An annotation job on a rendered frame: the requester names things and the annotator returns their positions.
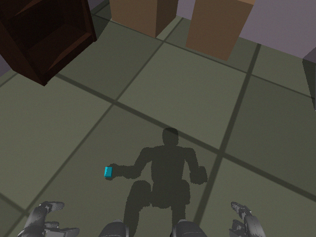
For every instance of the left robot arm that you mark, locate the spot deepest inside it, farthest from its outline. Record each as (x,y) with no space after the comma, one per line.
(32,231)

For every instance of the bookshelf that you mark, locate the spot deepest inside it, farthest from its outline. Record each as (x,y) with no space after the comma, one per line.
(38,38)

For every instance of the right robot hand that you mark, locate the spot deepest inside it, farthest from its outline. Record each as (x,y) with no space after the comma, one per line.
(251,226)

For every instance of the left robot hand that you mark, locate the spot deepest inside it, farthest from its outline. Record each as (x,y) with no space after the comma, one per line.
(38,216)

